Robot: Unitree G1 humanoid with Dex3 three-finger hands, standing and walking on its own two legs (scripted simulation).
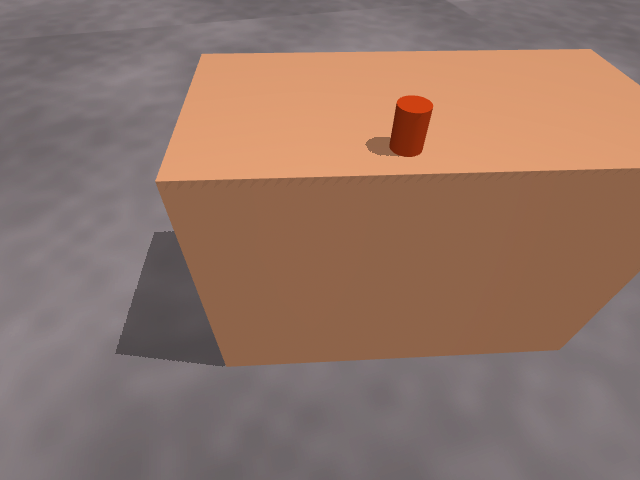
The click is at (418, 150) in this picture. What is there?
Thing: squat round
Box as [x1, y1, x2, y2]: [389, 95, 432, 156]
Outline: 420,96 409,95 401,97 397,100 389,145 391,150 397,154 403,156 413,156 418,154 422,149 432,109 432,104 429,100
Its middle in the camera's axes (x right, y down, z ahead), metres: +0.18 -0.22 +0.76
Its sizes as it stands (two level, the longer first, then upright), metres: 0.069 0.069 0.097
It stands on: a support 0.80 m high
